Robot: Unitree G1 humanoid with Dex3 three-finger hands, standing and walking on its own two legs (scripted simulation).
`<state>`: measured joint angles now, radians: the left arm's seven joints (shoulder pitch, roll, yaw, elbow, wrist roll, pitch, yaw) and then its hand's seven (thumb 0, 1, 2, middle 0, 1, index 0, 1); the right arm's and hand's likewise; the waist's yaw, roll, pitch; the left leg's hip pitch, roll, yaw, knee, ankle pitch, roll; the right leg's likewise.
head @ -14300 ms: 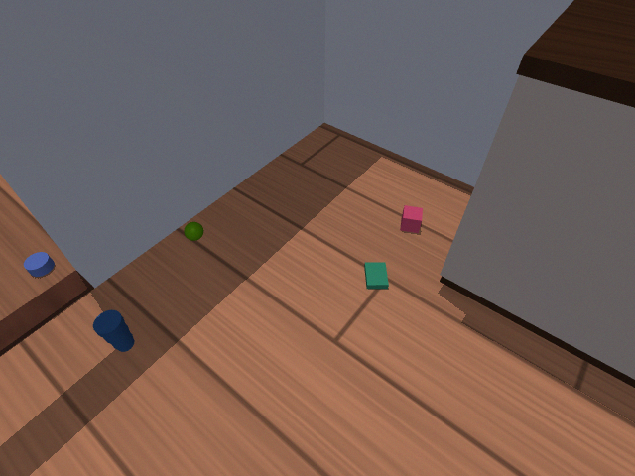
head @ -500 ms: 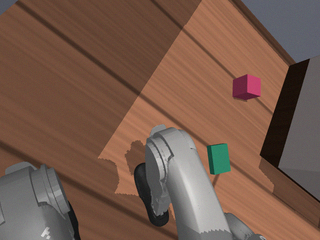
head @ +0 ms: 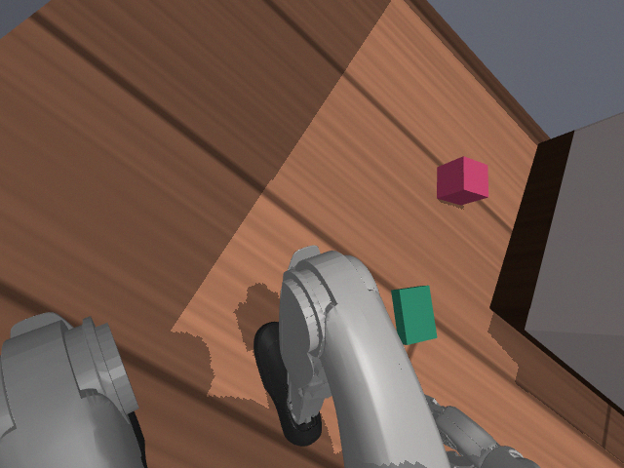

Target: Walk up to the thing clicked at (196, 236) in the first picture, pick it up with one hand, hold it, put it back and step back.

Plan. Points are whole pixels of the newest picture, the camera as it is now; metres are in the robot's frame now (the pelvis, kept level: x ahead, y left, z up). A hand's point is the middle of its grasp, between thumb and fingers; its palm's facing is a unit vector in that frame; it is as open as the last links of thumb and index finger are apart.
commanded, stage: close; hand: left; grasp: from above
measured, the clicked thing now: out of the picture +0.42 +0.35 -0.26
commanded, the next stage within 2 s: settle in 1.06 s
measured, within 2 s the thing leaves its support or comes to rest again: leaves its support in 1.40 s
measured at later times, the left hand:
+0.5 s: hand out of the picture +0.41 +0.34 -0.25, palm faces -0.46 -0.20 -0.86, open 10.7 cm
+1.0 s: hand out of the picture +0.41 +0.34 -0.25, palm faces -0.42 -0.19 -0.89, open 9.0 cm
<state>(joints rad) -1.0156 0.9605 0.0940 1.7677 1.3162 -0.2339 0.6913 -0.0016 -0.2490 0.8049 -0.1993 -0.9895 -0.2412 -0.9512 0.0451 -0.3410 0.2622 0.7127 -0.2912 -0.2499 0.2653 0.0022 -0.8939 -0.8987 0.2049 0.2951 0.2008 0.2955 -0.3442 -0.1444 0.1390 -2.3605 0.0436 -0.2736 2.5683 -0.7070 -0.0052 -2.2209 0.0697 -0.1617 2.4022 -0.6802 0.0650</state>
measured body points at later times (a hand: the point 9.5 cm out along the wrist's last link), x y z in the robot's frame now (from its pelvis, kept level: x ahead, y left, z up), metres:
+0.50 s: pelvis +0.00 +0.00 +0.00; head +0.27 +0.13 +0.34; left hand +0.43 +0.34 -0.20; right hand +0.08 -0.25 -0.07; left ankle +0.06 +0.13 -0.26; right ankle +0.11 -0.12 -0.26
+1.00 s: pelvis +0.00 +0.00 +0.00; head +0.26 +0.13 +0.34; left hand +0.43 +0.34 -0.20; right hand +0.08 -0.26 -0.05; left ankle +0.06 +0.13 -0.26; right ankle +0.11 -0.12 -0.26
